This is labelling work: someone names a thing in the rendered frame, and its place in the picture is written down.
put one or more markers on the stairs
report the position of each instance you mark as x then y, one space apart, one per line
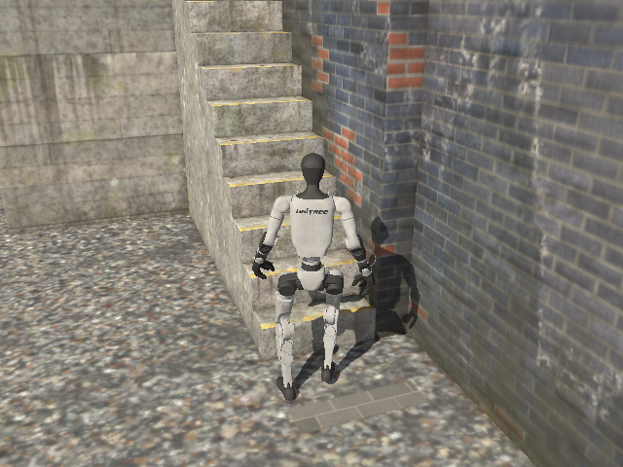
246 128

